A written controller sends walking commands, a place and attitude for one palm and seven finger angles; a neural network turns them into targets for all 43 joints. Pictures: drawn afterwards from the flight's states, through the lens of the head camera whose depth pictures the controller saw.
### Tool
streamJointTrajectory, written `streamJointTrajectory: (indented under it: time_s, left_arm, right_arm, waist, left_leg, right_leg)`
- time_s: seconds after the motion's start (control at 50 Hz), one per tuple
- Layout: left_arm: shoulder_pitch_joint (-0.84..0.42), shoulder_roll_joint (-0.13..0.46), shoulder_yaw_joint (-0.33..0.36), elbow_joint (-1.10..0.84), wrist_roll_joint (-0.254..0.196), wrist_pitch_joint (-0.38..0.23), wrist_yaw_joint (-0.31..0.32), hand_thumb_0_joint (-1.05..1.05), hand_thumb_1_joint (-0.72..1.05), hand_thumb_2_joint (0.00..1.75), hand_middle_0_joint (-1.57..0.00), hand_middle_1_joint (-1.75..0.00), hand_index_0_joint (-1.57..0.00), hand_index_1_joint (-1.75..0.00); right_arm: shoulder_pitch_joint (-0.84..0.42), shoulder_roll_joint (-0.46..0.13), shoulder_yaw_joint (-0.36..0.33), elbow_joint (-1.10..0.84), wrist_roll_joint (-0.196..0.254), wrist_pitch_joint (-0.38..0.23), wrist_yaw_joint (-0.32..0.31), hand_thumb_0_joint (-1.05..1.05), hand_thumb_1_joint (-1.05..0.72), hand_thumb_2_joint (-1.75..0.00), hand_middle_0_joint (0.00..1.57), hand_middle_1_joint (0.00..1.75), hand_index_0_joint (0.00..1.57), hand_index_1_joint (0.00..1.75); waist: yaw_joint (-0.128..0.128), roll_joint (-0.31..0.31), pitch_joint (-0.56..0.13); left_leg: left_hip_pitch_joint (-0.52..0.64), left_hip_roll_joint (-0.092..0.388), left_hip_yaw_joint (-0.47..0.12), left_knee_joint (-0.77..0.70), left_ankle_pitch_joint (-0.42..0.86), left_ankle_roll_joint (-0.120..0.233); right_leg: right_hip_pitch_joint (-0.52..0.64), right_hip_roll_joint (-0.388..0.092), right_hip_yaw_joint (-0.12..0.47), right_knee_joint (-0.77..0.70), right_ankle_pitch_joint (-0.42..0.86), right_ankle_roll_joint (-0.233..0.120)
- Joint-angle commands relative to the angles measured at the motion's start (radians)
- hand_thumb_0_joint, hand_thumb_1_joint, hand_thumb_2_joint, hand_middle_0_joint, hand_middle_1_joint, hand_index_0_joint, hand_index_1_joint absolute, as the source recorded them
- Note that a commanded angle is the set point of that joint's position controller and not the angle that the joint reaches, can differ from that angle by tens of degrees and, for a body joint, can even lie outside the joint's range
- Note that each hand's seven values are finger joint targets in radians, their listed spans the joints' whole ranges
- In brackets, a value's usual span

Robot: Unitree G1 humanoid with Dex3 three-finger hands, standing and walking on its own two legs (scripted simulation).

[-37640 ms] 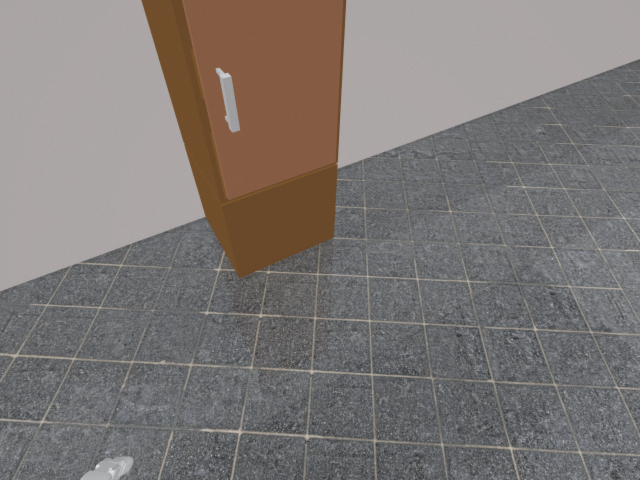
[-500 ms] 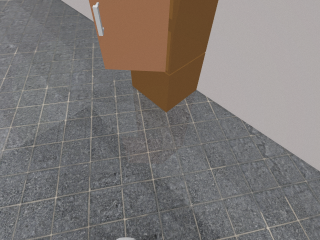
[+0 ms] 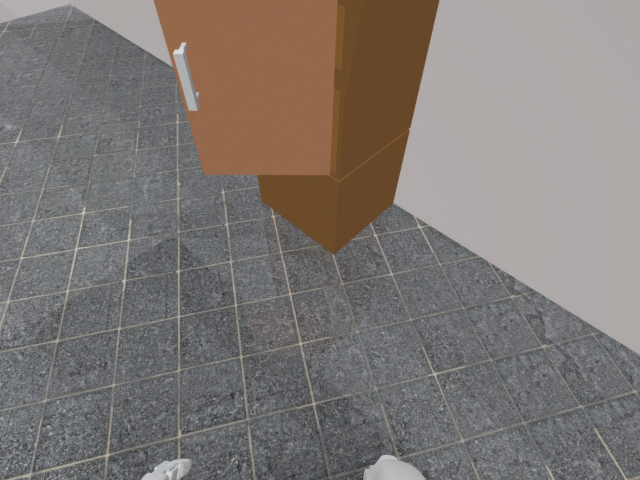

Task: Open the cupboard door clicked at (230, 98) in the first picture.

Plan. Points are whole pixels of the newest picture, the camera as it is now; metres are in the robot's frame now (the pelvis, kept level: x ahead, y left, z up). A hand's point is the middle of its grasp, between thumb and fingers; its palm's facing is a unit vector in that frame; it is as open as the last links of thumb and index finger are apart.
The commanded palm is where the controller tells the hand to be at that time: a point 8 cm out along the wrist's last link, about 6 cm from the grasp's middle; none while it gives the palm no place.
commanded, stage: take the last steps up to it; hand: left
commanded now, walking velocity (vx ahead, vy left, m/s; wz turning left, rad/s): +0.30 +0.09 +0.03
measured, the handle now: (188, 77) +0.96 +0.33 -0.01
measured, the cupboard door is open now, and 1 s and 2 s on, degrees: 44 44 44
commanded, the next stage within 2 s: come to a stop and stand still in 0.96 s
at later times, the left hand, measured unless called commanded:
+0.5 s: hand out of the picture +0.11 +0.19 -0.16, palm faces +0.16 -0.97 -0.19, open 7.3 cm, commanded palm none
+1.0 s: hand (176, 307) +0.42 +0.27 -0.16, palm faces -0.01 -0.98 -0.21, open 7.3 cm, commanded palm none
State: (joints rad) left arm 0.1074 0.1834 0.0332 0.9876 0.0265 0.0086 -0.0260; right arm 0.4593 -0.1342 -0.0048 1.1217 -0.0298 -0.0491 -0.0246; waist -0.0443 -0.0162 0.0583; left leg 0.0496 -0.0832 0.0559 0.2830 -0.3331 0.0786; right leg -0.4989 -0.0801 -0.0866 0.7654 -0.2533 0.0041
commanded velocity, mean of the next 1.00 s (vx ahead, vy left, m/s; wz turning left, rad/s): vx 0.26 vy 0.06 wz -0.03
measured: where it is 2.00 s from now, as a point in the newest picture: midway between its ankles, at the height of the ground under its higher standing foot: (295, 428)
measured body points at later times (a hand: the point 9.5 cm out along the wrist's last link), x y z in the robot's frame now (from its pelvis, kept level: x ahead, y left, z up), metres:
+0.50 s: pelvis +0.17 +0.02 +0.01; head +0.19 +0.02 +0.46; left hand +0.10 +0.24 -0.15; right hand +0.29 -0.20 -0.14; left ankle +0.26 +0.16 -0.70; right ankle +0.10 -0.10 -0.74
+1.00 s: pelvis +0.32 +0.08 +0.01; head +0.35 +0.08 +0.45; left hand +0.42 +0.32 -0.14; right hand +0.27 -0.15 -0.15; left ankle +0.28 +0.16 -0.74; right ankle +0.38 -0.04 -0.71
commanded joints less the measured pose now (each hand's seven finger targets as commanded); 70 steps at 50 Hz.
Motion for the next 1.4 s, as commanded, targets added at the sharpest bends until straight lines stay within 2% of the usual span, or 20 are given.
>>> streamJointTrajectory:
  time_s: [0.0,0.04,0.06,0.08,0.12,0.2,0.44,0.48,0.52,0.56,0.58,0.64,0.74,0.9,1.02,1.04,1.08,1.12,1.2,1.38]
  left_arm:
    - [-0.021,0.068,0.017,-0.088,-0.007,-0.04,0.006,0.0,0.9,0.9,-0.2,-0.3,-0.2,-0.3]
    - [0.265,0.15,0.049,-0.006,-0.002,-0.059,0.018,0.0,0.9,0.9,-0.2,-0.3,-0.2,-0.3]
    - [0.403,0.236,0.074,0.032,0.0,-0.062,0.03,0.0,0.9,0.9,-0.2,-0.3,-0.2,-0.3]
    - [0.391,0.246,0.073,0.035,-0.019,-0.057,0.033,0.0,0.9,0.9,-0.2,-0.3,-0.2,-0.3]
    - [0.226,0.147,0.05,-0.005,-0.02,-0.061,0.045,0.0,0.9,0.9,-0.2,-0.3,-0.2,-0.3]
    - [0.182,0.049,0.023,0.005,-0.015,-0.086,0.037,0.0,0.9,0.9,-0.2,-0.3,-0.2,-0.3]
    - [0.295,0.127,0.039,0.09,0.001,-0.091,0.034,0.0,0.9,0.9,-0.2,-0.3,-0.2,-0.3]
    - [0.289,0.135,0.043,0.091,0.002,-0.083,0.036,0.0,0.9,0.9,-0.2,-0.3,-0.2,-0.3]
    - [0.276,0.121,0.043,0.091,-0.003,-0.076,0.035,0.0,0.9,0.9,-0.2,-0.3,-0.2,-0.3]
    - [0.29,0.046,0.023,0.045,-0.013,-0.075,0.028,0.0,0.9,0.9,-0.2,-0.3,-0.2,-0.3]
    - [0.226,0.057,0.024,0.021,-0.009,-0.071,0.033,0.0,0.9,0.9,-0.2,-0.3,-0.2,-0.3]
    - [0.219,0.049,0.03,0.049,0.0,-0.05,0.021,0.0,0.9,0.9,-0.2,-0.3,-0.2,-0.3]
    - [0.244,0.02,0.031,0.047,-0.001,-0.025,0.017,0.0,0.9,0.9,-0.2,-0.3,-0.2,-0.3]
    - [0.068,0.019,0.02,-0.027,-0.001,-0.023,0.012,0.0,0.9,0.9,-0.2,-0.3,-0.2,-0.3]
    - [0.11,0.05,0.019,-0.008,-0.003,-0.038,0.018,0.0,0.9,0.9,-0.2,-0.3,-0.2,-0.3]
    - [0.19,0.1,0.031,0.018,-0.002,-0.047,0.024,0.0,0.9,0.9,-0.2,-0.3,-0.2,-0.3]
    - [0.34,0.206,0.04,0.069,-0.016,-0.058,0.042,0.0,0.9,0.9,-0.2,-0.3,-0.2,-0.3]
    - [0.213,0.155,0.027,0.042,-0.012,-0.056,0.065,0.0,0.9,0.9,-0.2,-0.3,-0.2,-0.3]
    - [0.099,0.149,0.028,0.008,-0.013,-0.033,0.072,0.0,0.9,0.9,-0.2,-0.3,-0.2,-0.3]
    - [0.041,0.154,0.051,-0.024,-0.008,0.006,0.068,0.0,0.9,0.9,-0.2,-0.3,-0.2,-0.3]
  right_arm:
    - [0.074,-0.149,-0.025,0.006,0.005,-0.015,-0.012,0.0,-0.9,-0.9,0.2,0.3,0.2,0.3]
    - [0.032,-0.15,-0.033,-0.007,0.025,-0.022,-0.005,0.0,-0.9,-0.9,0.2,0.3,0.2,0.3]
    - [0.054,-0.113,-0.034,-0.039,0.035,-0.027,-0.004,0.0,-0.9,-0.9,0.2,0.3,0.2,0.3]
    - [0.013,-0.147,-0.044,-0.047,0.027,-0.016,-0.001,0.0,-0.9,-0.9,0.2,0.3,0.2,0.3]
    - [-0.094,-0.11,-0.049,-0.06,0.018,-0.001,0.009,0.0,-0.9,-0.9,0.2,0.3,0.2,0.3]
    - [-0.033,-0.031,-0.04,-0.032,0.005,0.035,0.027,0.0,-0.9,-0.9,0.2,0.3,0.2,0.3]
    - [-0.359,-0.068,-0.05,-0.173,0.008,0.016,0.063,0.0,-0.9,-0.9,0.2,0.3,0.2,0.3]
    - [-0.349,-0.081,-0.052,-0.175,0.008,0.008,0.061,0.0,-0.9,-0.9,0.2,0.3,0.2,0.3]
    - [-0.18,-0.137,-0.062,-0.119,0.001,-0.006,0.045,0.0,-0.9,-0.9,0.2,0.3,0.2,0.3]
    - [0.057,-0.304,-0.1,-0.074,-0.007,-0.007,0.018,0.0,-0.9,-0.9,0.2,0.3,0.2,0.3]
    - [0.05,-0.299,-0.094,-0.075,-0.002,0.004,0.008,0.0,-0.9,-0.9,0.2,0.3,0.2,0.3]
    - [-0.165,-0.178,-0.052,-0.138,0.005,-0.008,0.004,0.0,-0.9,-0.9,0.2,0.3,0.2,0.3]
    - [-0.141,-0.143,-0.04,-0.113,0.009,-0.029,-0.004,0.0,-0.9,-0.9,0.2,0.3,0.2,0.3]
    - [-0.065,-0.147,-0.04,-0.069,-0.002,-0.023,-0.003,0.0,-0.9,-0.9,0.2,0.3,0.2,0.3]
    - [-0.026,-0.143,-0.033,-0.026,0.003,-0.006,-0.006,0.0,-0.9,-0.9,0.2,0.3,0.2,0.3]
    - [-0.037,-0.121,-0.029,-0.033,0.013,-0.007,-0.003,0.0,-0.9,-0.9,0.2,0.3,0.2,0.3]
    - [-0.063,-0.103,-0.024,-0.063,0.027,0.003,-0.004,0.0,-0.9,-0.9,0.2,0.3,0.2,0.3]
    - [-0.112,-0.072,-0.02,-0.059,0.031,0.025,-0.015,0.0,-0.9,-0.9,0.2,0.3,0.2,0.3]
    - [-0.085,-0.049,-0.026,-0.029,0.036,0.07,-0.009,0.0,-0.9,-0.9,0.2,0.3,0.2,0.3]
    - [-0.103,-0.101,-0.059,-0.077,0.017,0.086,0.004,0.0,-0.9,-0.9,0.2,0.3,0.2,0.3]
  waist:
    - [0.048,0.078,0.033]
    - [0.174,-0.04,-0.116]
    - [0.198,-0.24,-0.223]
    - [0.176,-0.158,-0.171]
    - [0.118,-0.047,0.023]
    - [0.034,-0.107,0.022]
    - [0.097,-0.154,0.041]
    - [0.08,-0.162,0.037]
    - [-0.003,-0.048,-0.04]
    - [-0.076,0.352,-0.215]
    - [-0.075,0.239,-0.173]
    - [0.021,0.146,-0.029]
    - [0.065,0.101,-0.016]
    - [0.035,0.096,-0.004]
    - [0.062,0.059,-0.047]
    - [0.098,-0.017,-0.084]
    - [0.134,-0.187,-0.158]
    - [0.093,-0.143,-0.123]
    - [0.042,-0.103,-0.108]
    - [0.005,-0.117,-0.058]
  left_leg:
    - [-0.086,0.277,-0.133,0.087,0.713,0.081]
    - [-0.335,0.186,-0.072,0.429,0.59,0.013]
    - [-0.583,0.028,-0.002,0.739,-0.042,-0.042]
    - [-0.631,0.063,-0.064,0.945,-0.24,-0.043]
    - [-0.667,0.154,-0.113,0.961,-0.078,-0.051]
    - [-0.552,0.188,-0.054,0.811,0.08,-0.092]
    - [-0.551,0.154,0.031,0.361,0.119,-0.107]
    - [-0.449,0.133,0.04,0.285,0.109,-0.091]
    - [-0.143,0.103,0.064,0.148,0.14,-0.072]
    - [0.17,0.469,-0.411,0.046,0.242,0.078]
    - [0.12,0.509,-0.409,0.018,0.286,0.126]
    - [-0.209,0.421,-0.243,-0.068,0.102,0.083]
    - [-0.226,0.364,-0.124,-0.123,0.252,0.079]
    - [-0.141,0.358,-0.067,-0.084,0.4,0.105]
    - [-0.173,0.296,-0.001,0.133,0.493,0.018]
    - [-0.312,0.239,0.033,0.266,0.404,-0.02]
    - [-0.528,0.099,0.079,0.608,-0.311,-0.107]
    - [-0.517,0.145,-0.042,0.643,-0.27,-0.117]
    - [-0.39,0.122,-0.007,0.521,-0.126,-0.132]
    - [-0.213,0.126,-0.02,0.211,0.181,-0.118]
  right_leg:
    - [0.166,0.063,-0.036,-0.154,0.004,-0.039]
    - [0.639,-0.044,0.119,-0.258,0.096,-0.097]
    - [0.854,-0.349,0.532,-0.373,0.163,-0.216]
    - [0.728,-0.442,0.623,-0.485,0.121,-0.267]
    - [0.438,-0.357,0.472,-0.549,0.025,-0.22]
    - [0.268,-0.209,0.146,-0.592,0.183,-0.134]
    - [0.42,-0.236,0.11,-0.535,0.28,-0.135]
    - [0.397,-0.237,0.094,-0.485,0.278,-0.119]
    - [0.293,-0.161,0.024,-0.24,0.337,-0.078]
    - [-0.054,0.045,-0.062,0.298,-0.33,-0.01]
    - [-0.122,0.014,0.037,0.443,-0.329,-0.029]
    - [-0.09,-0.061,0.08,0.481,-0.144,-0.022]
    - [-0.073,-0.046,0.077,0.367,-0.012,-0.005]
    - [-0.011,-0.02,0.028,0.008,0.021,-0.009]
    - [0.299,0.045,-0.025,-0.278,0.087,-0.04]
    - [0.503,-0.016,0.072,-0.3,0.253,-0.066]
    - [0.664,-0.372,0.388,-0.378,0.78,-0.27]
    - [0.564,-0.311,0.284,-0.339,1.069,-0.266]
    - [0.402,-0.216,0.128,-0.36,0.926,-0.194]
    - [0.201,-0.169,0.117,-0.284,0.361,-0.108]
